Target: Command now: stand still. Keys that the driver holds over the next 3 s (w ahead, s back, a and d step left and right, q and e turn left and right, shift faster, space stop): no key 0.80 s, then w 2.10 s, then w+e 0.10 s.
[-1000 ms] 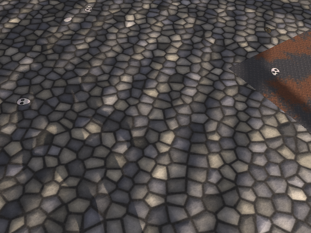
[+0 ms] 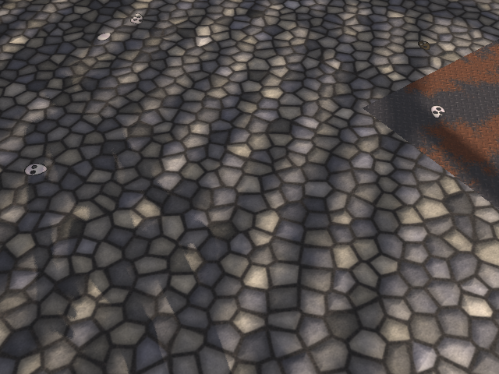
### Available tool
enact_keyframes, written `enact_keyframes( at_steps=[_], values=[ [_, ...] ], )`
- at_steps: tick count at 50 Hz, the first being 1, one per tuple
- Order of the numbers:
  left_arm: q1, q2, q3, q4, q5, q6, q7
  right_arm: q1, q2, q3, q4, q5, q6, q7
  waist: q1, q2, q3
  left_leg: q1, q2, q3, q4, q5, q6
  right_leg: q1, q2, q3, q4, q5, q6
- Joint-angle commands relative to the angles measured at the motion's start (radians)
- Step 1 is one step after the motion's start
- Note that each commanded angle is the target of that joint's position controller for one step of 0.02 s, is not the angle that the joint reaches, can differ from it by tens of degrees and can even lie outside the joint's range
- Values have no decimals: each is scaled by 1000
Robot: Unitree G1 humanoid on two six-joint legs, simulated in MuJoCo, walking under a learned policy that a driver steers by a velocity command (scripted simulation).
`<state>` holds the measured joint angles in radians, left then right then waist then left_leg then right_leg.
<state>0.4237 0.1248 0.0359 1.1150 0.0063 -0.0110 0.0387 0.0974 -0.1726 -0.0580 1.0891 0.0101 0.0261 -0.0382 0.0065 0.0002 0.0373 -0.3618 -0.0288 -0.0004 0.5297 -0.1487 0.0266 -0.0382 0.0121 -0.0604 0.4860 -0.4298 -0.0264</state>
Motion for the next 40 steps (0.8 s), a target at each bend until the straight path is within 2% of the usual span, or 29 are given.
enact_keyframes(
  at_steps=[1,40],
  values=[
    [127,73,11,1,0,-2,2,-22,-90,-11,-36,0,-9,-2,0,-13,18,216,62,-86,-37,137,53,-256,-62,57,-132,163,0],
    [172,69,8,-21,0,-10,0,-1,-94,-4,-22,2,-8,-3,-1,-17,21,203,63,-82,-23,161,49,-251,-62,60,-128,201,-4]
  ],
)
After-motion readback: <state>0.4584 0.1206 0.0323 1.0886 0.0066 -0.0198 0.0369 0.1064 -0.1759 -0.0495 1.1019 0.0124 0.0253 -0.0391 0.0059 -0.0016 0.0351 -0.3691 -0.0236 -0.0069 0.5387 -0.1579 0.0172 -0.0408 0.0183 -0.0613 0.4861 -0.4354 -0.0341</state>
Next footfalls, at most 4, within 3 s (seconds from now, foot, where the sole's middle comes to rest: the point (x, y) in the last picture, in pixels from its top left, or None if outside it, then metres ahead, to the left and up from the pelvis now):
1.10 left None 0.19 0.13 -0.77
1.66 right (304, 358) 0.55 -0.11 -0.77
2.20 left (217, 262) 0.84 0.14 -0.77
2.78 right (289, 183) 1.17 -0.10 -0.77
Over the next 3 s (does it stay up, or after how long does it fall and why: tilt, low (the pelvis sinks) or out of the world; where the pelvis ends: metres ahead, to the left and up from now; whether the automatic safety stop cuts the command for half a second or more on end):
stays up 1.10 -0.02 0.02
